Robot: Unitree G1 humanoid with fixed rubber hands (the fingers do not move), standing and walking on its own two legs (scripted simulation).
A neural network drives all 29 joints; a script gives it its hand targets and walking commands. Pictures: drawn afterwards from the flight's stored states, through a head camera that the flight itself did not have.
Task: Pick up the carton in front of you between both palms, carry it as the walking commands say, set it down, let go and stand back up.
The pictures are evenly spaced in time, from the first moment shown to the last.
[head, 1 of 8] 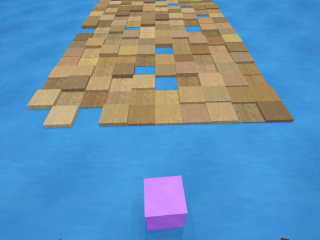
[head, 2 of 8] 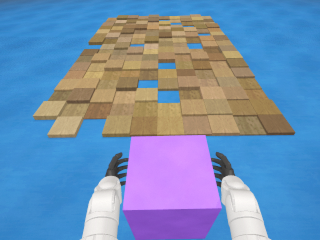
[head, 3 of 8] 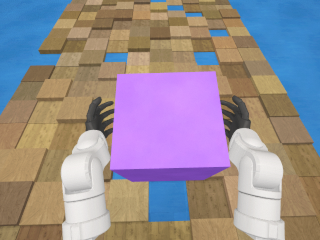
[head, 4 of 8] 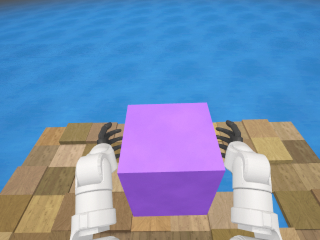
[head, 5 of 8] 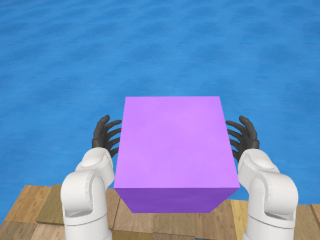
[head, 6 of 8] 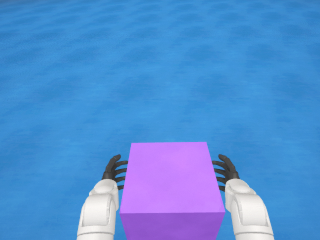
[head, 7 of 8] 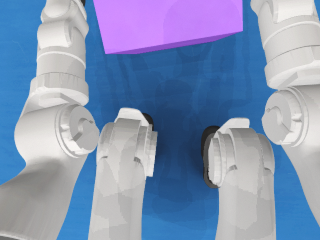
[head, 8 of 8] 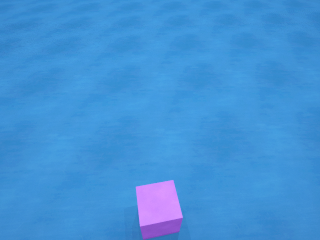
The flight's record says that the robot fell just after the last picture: no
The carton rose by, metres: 0.77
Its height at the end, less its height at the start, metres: +0.00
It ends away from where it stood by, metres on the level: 6.89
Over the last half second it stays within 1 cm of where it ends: yes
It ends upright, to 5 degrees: yes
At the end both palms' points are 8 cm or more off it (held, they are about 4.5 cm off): yes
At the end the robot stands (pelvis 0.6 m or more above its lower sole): yes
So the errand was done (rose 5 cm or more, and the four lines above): yes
